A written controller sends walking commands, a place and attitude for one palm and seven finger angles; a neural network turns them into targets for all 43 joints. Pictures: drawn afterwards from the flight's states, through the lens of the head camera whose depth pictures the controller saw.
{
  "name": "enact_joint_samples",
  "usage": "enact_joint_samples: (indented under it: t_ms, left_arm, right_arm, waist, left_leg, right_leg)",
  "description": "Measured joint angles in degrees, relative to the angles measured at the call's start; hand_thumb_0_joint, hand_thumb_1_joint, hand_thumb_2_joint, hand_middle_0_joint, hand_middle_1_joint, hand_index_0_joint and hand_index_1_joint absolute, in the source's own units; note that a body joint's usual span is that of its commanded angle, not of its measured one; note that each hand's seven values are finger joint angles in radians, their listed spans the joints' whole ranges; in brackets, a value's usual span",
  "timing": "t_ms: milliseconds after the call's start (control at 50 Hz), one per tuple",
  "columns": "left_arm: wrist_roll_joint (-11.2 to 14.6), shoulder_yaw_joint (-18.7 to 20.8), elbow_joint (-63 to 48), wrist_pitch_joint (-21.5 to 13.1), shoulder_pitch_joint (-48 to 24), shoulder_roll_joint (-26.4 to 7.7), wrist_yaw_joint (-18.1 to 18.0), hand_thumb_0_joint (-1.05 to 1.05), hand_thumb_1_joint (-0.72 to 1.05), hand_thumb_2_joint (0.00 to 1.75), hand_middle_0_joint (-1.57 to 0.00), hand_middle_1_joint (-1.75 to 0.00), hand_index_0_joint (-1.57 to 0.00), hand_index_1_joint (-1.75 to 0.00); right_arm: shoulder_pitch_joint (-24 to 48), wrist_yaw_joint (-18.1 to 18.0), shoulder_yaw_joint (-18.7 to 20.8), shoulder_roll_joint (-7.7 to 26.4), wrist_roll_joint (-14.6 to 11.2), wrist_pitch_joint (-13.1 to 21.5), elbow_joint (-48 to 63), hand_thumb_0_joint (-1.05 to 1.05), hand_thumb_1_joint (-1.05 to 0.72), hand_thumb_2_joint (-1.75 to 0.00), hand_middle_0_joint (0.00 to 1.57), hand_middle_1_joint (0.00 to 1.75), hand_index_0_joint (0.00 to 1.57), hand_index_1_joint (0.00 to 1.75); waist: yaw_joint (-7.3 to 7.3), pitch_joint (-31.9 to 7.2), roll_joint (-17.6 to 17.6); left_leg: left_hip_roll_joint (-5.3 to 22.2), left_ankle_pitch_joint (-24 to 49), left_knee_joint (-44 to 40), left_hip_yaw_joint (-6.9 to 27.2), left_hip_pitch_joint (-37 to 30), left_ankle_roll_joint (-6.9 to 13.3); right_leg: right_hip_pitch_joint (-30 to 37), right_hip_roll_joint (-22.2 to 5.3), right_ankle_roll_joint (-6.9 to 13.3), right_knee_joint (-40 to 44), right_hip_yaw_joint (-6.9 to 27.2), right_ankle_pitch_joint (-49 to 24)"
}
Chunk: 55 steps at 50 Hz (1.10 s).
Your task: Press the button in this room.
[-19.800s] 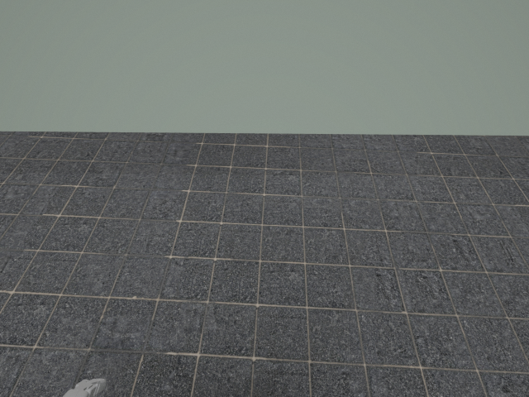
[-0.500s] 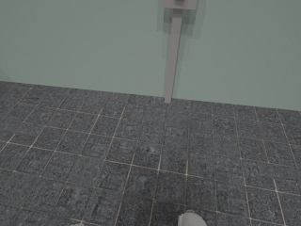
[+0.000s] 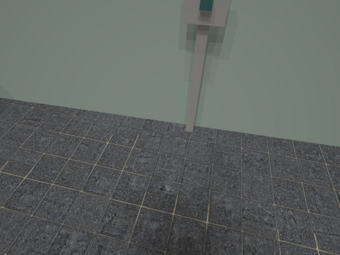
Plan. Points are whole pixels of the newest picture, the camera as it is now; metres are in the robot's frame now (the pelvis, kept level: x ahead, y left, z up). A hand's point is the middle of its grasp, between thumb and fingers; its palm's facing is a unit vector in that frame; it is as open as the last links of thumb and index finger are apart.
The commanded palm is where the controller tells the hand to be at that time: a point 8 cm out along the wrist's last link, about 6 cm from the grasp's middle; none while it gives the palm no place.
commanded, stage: stand and wait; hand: left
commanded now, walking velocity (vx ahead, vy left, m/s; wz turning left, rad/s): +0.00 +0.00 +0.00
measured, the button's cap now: (206, 2) +1.11 -0.08 +0.17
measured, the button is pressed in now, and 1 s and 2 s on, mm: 0 0 0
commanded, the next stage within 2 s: turn or walk to find it in 0.12 s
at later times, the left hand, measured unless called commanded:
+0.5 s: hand out of the picture +0.03 +0.17 -0.17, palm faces +0.05 -0.99 -0.17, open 7.3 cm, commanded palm none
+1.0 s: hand out of the picture +0.08 +0.18 -0.18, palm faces +0.06 -0.99 -0.15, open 7.3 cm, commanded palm none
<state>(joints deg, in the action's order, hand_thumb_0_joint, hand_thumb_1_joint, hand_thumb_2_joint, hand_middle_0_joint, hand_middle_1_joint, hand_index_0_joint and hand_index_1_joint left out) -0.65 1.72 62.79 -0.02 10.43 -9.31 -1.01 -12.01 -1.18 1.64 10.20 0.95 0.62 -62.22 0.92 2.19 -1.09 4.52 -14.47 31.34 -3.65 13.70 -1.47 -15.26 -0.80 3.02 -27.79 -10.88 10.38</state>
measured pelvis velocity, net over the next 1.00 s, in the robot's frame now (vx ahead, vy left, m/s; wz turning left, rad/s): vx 0.10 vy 0.02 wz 0.00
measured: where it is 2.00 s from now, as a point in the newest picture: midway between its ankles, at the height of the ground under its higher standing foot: outside the picture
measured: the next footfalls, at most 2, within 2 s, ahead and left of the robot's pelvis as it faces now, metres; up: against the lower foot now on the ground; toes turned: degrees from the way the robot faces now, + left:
none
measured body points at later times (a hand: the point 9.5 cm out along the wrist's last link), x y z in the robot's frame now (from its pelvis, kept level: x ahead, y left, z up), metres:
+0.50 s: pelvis +0.07 +0.01 +0.01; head +0.08 +0.00 +0.46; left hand +0.03 +0.22 -0.15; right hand +0.04 -0.19 -0.16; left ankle +0.02 +0.13 -0.73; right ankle +0.06 -0.09 -0.73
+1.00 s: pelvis +0.10 +0.02 +0.00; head +0.12 +0.03 +0.45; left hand +0.08 +0.23 -0.17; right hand +0.08 -0.19 -0.16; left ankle +0.02 +0.13 -0.73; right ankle +0.06 -0.09 -0.73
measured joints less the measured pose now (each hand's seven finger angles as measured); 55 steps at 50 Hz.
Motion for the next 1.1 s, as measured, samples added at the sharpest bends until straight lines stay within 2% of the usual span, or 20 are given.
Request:
enact_joint_samples:
  t_ms: [60, 160, 340, 560, 680, 840, 940, 1100]
  left_arm:
    - [-0.02, -0.20, 1.13, 0.68, 1.87, -0.65, 0.20, 0.00, 0.93, 0.90, -0.20, -0.30, -0.20, -0.30]
    - [0.00, -1.25, 2.76, 0.11, 5.07, -0.14, 0.24, 0.00, 0.92, 0.90, -0.20, -0.30, -0.20, -0.30]
    - [-0.43, -1.30, 4.98, 0.07, 9.99, 1.31, 0.54, 0.01, 0.91, 0.90, -0.20, -0.30, -0.20, -0.30]
    - [0.27, -2.10, 4.16, -1.31, 7.10, 3.28, -0.79, 0.00, 0.91, 0.90, -0.20, -0.30, -0.20, -0.30]
    - [0.11, -1.82, 3.74, -0.96, 5.74, 2.02, -1.27, 0.02, 0.93, 0.90, -0.20, -0.30, -0.20, -0.30]
    - [-0.25, -0.20, 2.39, -1.03, 6.73, 1.30, -0.35, 0.01, 0.92, 0.90, -0.20, -0.30, -0.20, -0.30]
    - [0.05, -0.54, 3.40, -0.25, 6.70, 1.31, -0.40, 0.01, 0.91, 0.90, -0.20, -0.30, -0.20, -0.30]
    - [0.07, -1.37, 3.26, -0.36, 5.23, 1.93, -1.07, 0.01, 0.92, 0.90, -0.20, -0.30, -0.20, -0.30]
  right_arm:
    - [-0.98, -0.04, -0.50, -0.91, -0.05, -0.15, -0.64, 0.01, -0.94, -0.90, 0.19, 0.30, 0.20, 0.30]
    - [-1.97, -0.18, -0.99, -1.02, -0.25, -0.37, -1.70, 0.01, -0.94, -0.90, 0.19, 0.30, 0.20, 0.30]
    - [-5.39, 0.13, -1.19, -2.27, -0.18, -0.17, -2.77, 0.00, -0.92, -0.90, 0.19, 0.30, 0.20, 0.30]
    - [-5.96, -0.78, -2.16, -4.64, -0.55, 0.84, -5.23, 0.00, -0.91, -0.90, 0.19, 0.30, 0.20, 0.30]
    - [-5.52, -0.98, -1.96, -4.81, -0.45, 0.90, -5.14, 0.00, -0.91, -0.90, 0.19, 0.30, 0.20, 0.30]
    - [-6.58, -0.39, -1.14, -3.47, -0.01, -0.23, -4.22, 0.00, -0.91, -0.90, 0.19, 0.30, 0.20, 0.30]
    - [-5.69, -0.99, -1.25, -3.40, -0.34, 1.01, -3.99, 0.00, -0.91, -0.90, 0.19, 0.30, 0.20, 0.30]
    - [-4.24, -1.63, -1.29, -3.32, -0.62, 0.64, -4.25, 0.00, -0.91, -0.90, 0.19, 0.30, 0.20, 0.30]
  waist:
    - [0.54, -1.00, 1.89]
    - [1.18, -1.13, 2.10]
    - [0.51, -1.50, 1.00]
    - [-0.45, -0.14, 0.18]
    - [-0.82, -0.36, 0.51]
    - [-0.20, -1.28, 0.13]
    - [-0.19, -0.18, 1.92]
    - [-0.49, 0.86, 0.90]
  left_leg:
    - [-1.10, 0.28, -3.32, -0.65, -2.37, 0.62]
    - [-2.46, 1.87, -8.38, -1.08, -5.35, 1.06]
    - [-2.96, -1.15, -7.39, -1.88, -6.57, 1.45]
    - [-2.47, -3.07, -7.56, -1.72, -8.59, 0.87]
    - [-2.19, -3.37, -7.90, -1.69, -9.43, 0.58]
    - [-0.97, -8.32, -0.59, -0.22, -6.75, 0.34]
    - [-2.26, -8.20, -2.24, -1.14, -8.26, 1.29]
    - [-3.10, -7.35, -4.61, -1.40, -9.84, 1.74]
  right_leg:
    - [1.93, -0.74, -1.29, 2.62, 0.56, -0.58]
    - [3.97, -1.60, -1.52, 5.67, 0.86, -1.53]
    - [3.67, -2.32, -2.13, 2.05, 1.85, 2.49]
    - [5.53, -1.83, -2.18, 1.81, 1.68, 4.75]
    - [6.26, -1.54, -1.98, 1.92, 1.62, 5.23]
    - [5.96, -0.98, -2.02, -1.33, 0.26, 8.44]
    - [5.94, -2.25, -3.00, -2.43, 1.18, 9.31]
    - [7.21, -2.83, -3.69, -0.71, 1.41, 8.60]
